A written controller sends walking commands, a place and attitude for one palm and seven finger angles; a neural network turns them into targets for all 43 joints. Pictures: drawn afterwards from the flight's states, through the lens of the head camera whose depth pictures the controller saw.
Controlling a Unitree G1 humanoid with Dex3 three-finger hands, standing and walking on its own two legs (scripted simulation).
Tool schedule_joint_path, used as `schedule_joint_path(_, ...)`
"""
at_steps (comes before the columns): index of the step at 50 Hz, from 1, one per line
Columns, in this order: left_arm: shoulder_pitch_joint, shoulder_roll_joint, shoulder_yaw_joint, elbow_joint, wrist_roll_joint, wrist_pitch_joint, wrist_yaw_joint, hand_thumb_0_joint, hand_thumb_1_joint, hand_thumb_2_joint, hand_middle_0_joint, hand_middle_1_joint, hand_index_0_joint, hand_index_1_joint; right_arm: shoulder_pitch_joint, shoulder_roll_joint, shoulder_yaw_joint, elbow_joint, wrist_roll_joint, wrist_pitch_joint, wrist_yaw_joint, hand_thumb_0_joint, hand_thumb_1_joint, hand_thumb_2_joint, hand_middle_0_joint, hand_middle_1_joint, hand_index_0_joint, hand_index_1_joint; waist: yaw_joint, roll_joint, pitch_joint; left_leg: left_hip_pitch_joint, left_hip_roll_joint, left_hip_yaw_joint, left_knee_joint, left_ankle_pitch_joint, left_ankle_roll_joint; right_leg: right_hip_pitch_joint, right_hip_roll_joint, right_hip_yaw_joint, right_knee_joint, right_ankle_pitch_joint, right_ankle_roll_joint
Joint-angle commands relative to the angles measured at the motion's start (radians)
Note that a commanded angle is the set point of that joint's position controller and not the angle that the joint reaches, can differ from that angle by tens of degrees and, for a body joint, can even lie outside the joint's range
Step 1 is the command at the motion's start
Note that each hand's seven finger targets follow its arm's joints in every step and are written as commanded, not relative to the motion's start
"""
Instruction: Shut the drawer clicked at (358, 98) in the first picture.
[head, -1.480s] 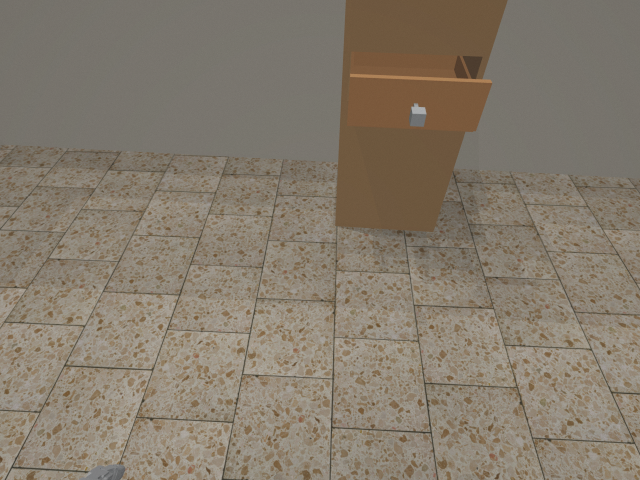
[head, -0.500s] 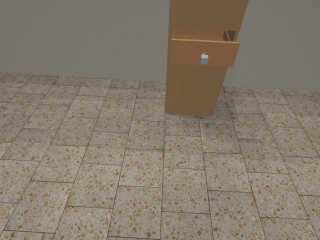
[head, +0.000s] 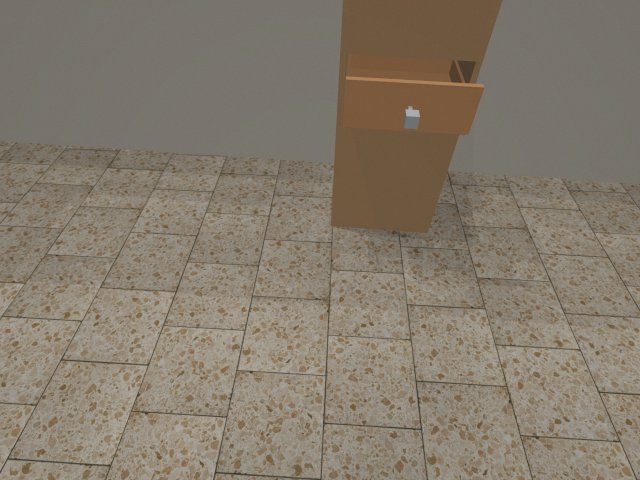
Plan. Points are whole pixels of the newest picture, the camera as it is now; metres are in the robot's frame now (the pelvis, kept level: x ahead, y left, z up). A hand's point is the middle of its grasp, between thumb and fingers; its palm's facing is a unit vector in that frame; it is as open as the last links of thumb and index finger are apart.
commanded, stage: walk to a spot facing it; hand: left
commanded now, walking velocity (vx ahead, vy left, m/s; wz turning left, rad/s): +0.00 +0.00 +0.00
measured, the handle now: (410, 115) +1.08 -0.20 -0.09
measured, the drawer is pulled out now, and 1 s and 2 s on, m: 0.16 0.16 0.16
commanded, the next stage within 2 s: none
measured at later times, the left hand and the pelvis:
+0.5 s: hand out of the picture +0.05 +0.18 -0.18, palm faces -0.13 -0.95 -0.28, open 7.4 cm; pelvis -0.02 -0.02 -0.03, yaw -10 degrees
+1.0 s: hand out of the picture +0.13 +0.20 -0.17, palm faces -0.35 -0.91 -0.21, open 7.4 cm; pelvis +0.01 +0.01 +0.00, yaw -25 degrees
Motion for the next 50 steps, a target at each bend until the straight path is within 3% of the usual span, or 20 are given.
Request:
schedule_joint_path(1,-0.036,0.198,0.044,-0.066,-0.005,-0.028,0.013,0.000,0.900,0.900,-0.200,-0.300,-0.200,-0.300,-0.040,-0.200,-0.039,-0.063,0.001,-0.022,-0.011,0.000,-0.900,-0.900,0.200,0.300,0.200,0.300,0.001,-0.002,-0.042,0.001,0.112,-0.089,-0.048,0.153,0.034,0.001,-0.122,0.098,-0.070,0.160,-0.024)
schedule_joint_path(5,-0.045,0.202,0.047,-0.072,-0.004,-0.022,0.010,0.000,0.900,0.900,-0.200,-0.300,-0.200,-0.300,-0.035,-0.208,-0.043,-0.064,-0.002,-0.022,-0.015,0.000,-0.900,-0.900,0.200,0.300,0.200,0.300,-0.003,0.012,-0.037,0.016,0.119,-0.071,-0.040,0.147,0.031,-0.023,-0.112,0.118,-0.061,0.175,-0.029)
schedule_joint_path(8,0.009,0.102,0.039,-0.080,-0.004,0.010,0.014,0.000,0.900,0.900,-0.200,-0.300,-0.200,-0.300,0.030,-0.097,-0.030,-0.073,-0.003,-0.005,-0.022,0.000,-0.900,-0.900,0.200,0.300,0.200,0.300,-0.008,0.007,-0.040,0.005,0.128,-0.024,0.015,0.150,0.015,-0.060,-0.103,0.131,0.005,0.232,-0.019)
schedule_joint_path(13,0.046,0.089,0.059,-0.149,0.003,0.034,0.007,0.000,0.900,0.900,-0.200,-0.300,-0.200,-0.300,0.058,-0.113,-0.062,-0.144,-0.005,0.013,-0.031,0.000,-0.900,-0.900,0.200,0.300,0.200,0.300,-0.008,0.036,-0.035,-0.015,0.179,-0.022,0.061,0.122,0.038,-0.166,-0.051,0.132,0.151,0.226,-0.017)
schedule_joint_path(16,0.068,0.064,0.067,-0.182,0.004,0.039,-0.001,0.000,0.900,0.900,-0.200,-0.300,-0.200,-0.300,0.050,-0.125,-0.081,-0.183,-0.005,0.014,-0.033,0.000,-0.900,-0.900,0.200,0.300,0.200,0.300,0.000,0.117,-0.036,-0.041,0.259,-0.055,0.049,0.156,0.087,-0.205,-0.006,0.077,0.308,0.102,-0.002)
schedule_joint_path(18,0.098,0.031,0.073,-0.198,0.004,0.047,-0.007,0.000,0.900,0.900,-0.200,-0.300,-0.200,-0.300,0.022,-0.124,-0.090,-0.204,-0.008,0.012,-0.030,0.000,-0.900,-0.900,0.200,0.300,0.200,0.300,0.020,0.188,-0.018,-0.086,0.329,-0.066,0.035,0.209,0.141,-0.212,0.006,0.005,0.417,-0.183,0.014)
schedule_joint_path(20,0.169,0.020,0.086,-0.197,0.005,0.044,-0.012,0.000,0.900,0.900,-0.200,-0.300,-0.200,-0.300,-0.020,-0.114,-0.095,-0.228,-0.010,0.014,-0.028,0.000,-0.900,-0.900,0.200,0.300,0.200,0.300,0.063,0.152,-0.009,-0.189,0.319,-0.007,0.148,0.195,0.119,-0.094,-0.028,0.007,0.326,-0.147,0.008)
schedule_joint_path(21,0.225,0.053,0.097,-0.187,0.011,0.035,-0.011,0.000,0.900,0.900,-0.200,-0.300,-0.200,-0.300,-0.032,-0.095,-0.096,-0.240,-0.008,0.022,-0.025,0.000,-0.900,-0.900,0.200,0.300,0.200,0.300,0.091,0.001,-0.008,-0.267,0.233,0.073,0.335,0.077,0.051,-0.029,-0.060,0.081,0.162,0.051,-0.011)
schedule_joint_path(22,0.241,0.155,0.116,-0.197,0.024,0.017,0.005,0.000,0.900,0.900,-0.200,-0.300,-0.200,-0.300,-0.003,-0.006,-0.082,-0.270,-0.001,0.027,-0.021,0.000,-0.900,-0.900,0.200,0.300,0.200,0.300,0.075,-0.352,-0.009,-0.461,0.046,0.165,0.633,-0.300,-0.041,0.014,-0.311,0.499,-0.038,0.261,-0.097)
schedule_joint_path(23,0.269,0.151,0.114,-0.201,0.005,0.017,0.015,0.000,0.900,0.900,-0.200,-0.300,-0.200,-0.300,-0.047,-0.028,-0.083,-0.282,-0.002,0.038,-0.026,0.000,-0.900,-0.900,0.200,0.300,0.200,0.300,0.103,-0.314,-0.014,-0.425,0.021,-0.007,0.746,-0.378,-0.032,-0.095,-0.331,0.600,-0.138,0.253,-0.128)
schedule_joint_path(26,0.108,0.085,0.105,-0.246,0.003,0.018,0.018,0.000,0.900,0.900,-0.200,-0.300,-0.200,-0.300,-0.003,-0.019,-0.092,-0.245,-0.006,0.033,-0.016,0.000,-0.900,-0.900,0.200,0.300,0.200,0.300,0.016,-0.080,0.007,-0.424,0.067,-0.045,0.802,-0.184,-0.038,-0.128,-0.233,0.458,-0.102,0.073,-0.177)
schedule_joint_path(32,0.167,0.063,0.115,-0.233,0.004,0.012,0.016,0.000,0.900,0.900,-0.200,-0.300,-0.200,-0.300,0.007,0.017,-0.086,-0.244,-0.008,0.032,-0.023,0.000,-0.900,-0.900,0.200,0.300,0.200,0.300,0.033,-0.099,-0.079,-0.407,0.043,-0.021,0.681,-0.161,-0.057,-0.012,-0.179,0.412,-0.064,0.182,-0.167)
schedule_joint_path(39,0.186,0.073,0.124,-0.231,0.012,0.008,0.004,0.000,0.900,0.900,-0.200,-0.300,-0.200,-0.300,-0.016,0.016,-0.080,-0.284,-0.007,0.005,-0.013,0.000,-0.900,-0.900,0.200,0.300,0.200,0.300,0.061,-0.138,-0.069,-0.324,0.012,-0.005,0.416,-0.234,-0.038,-0.046,-0.144,0.527,-0.149,-0.232,-0.193)
schedule_joint_path(41,0.150,0.080,0.127,-0.242,0.015,0.006,0.002,0.000,0.900,0.900,-0.200,-0.300,-0.200,-0.300,0.030,0.025,-0.080,-0.284,0.000,-0.009,-0.013,0.000,-0.900,-0.900,0.200,0.300,0.200,0.300,0.041,-0.152,-0.069,-0.200,-0.007,-0.001,0.271,-0.251,-0.018,-0.128,-0.131,0.533,-0.135,-0.233,-0.186)
schedule_joint_path(43,0.087,0.072,0.126,-0.260,0.006,0.011,-0.004,0.000,0.900,0.900,-0.200,-0.300,-0.200,-0.300,0.160,0.015,-0.081,-0.247,0.002,-0.022,-0.021,0.000,-0.900,-0.900,0.200,0.300,0.200,0.300,-0.022,-0.131,-0.080,0.091,-0.019,0.010,0.046,-0.139,0.005,-0.327,-0.051,0.472,-0.059,-0.300,-0.124)
schedule_joint_path(44,0.066,0.027,0.116,-0.281,0.002,0.010,-0.011,0.000,0.900,0.900,-0.200,-0.300,-0.200,-0.300,0.244,-0.043,-0.093,-0.227,0.000,-0.031,-0.034,0.000,-0.900,-0.900,0.200,0.300,0.200,0.300,-0.070,0.017,-0.096,0.303,0.110,-0.108,-0.070,-0.246,0.040,-0.522,0.032,0.368,0.085,-0.355,-0.069)
schedule_joint_path(45,0.034,-0.034,0.109,-0.314,-0.006,0.007,-0.027,0.000,0.900,0.900,-0.200,-0.300,-0.200,-0.300,0.285,-0.154,-0.115,-0.229,-0.015,-0.030,-0.038,0.000,-0.900,-0.900,0.200,0.300,0.200,0.300,-0.099,0.324,-0.042,0.336,0.398,-0.463,-0.217,-0.513,0.126,-0.725,0.138,0.161,0.393,-0.365,-0.014)
schedule_joint_path(46,-0.018,0.005,0.119,-0.349,0.006,-0.008,-0.034,0.000,0.900,0.900,-0.200,-0.300,-0.200,-0.300,0.259,-0.166,-0.111,-0.253,-0.005,-0.031,-0.035,0.000,-0.900,-0.900,0.200,0.300,0.200,0.300,-0.087,0.220,0.035,0.184,0.533,-0.548,-0.252,-0.549,0.201,-0.738,0.020,0.085,0.533,-0.304,0.009)
schedule_joint_path(47,-0.039,0.016,0.129,-0.326,0.020,-0.005,-0.041,0.000,0.900,0.900,-0.200,-0.300,-0.200,-0.300,0.218,-0.107,-0.098,-0.251,-0.016,-0.035,-0.027,0.000,-0.900,-0.900,0.200,0.300,0.200,0.300,-0.064,0.125,0.085,0.065,0.465,-0.472,-0.259,-0.515,0.187,-0.688,0.003,0.086,0.640,-0.222,0.020)
schedule_joint_path(50,0.046,-0.036,0.118,-0.272,0.025,0.011,-0.064,0.000,0.900,0.900,-0.200,-0.300,-0.200,-0.300,0.176,-0.021,-0.062,-0.249,-0.012,-0.057,-0.030,0.000,-0.900,-0.900,0.200,0.300,0.200,0.300,0.001,0.122,0.121,-0.013,0.284,-0.125,-0.210,-0.185,0.105,-0.639,-0.021,0.033,0.815,-0.017,0.035)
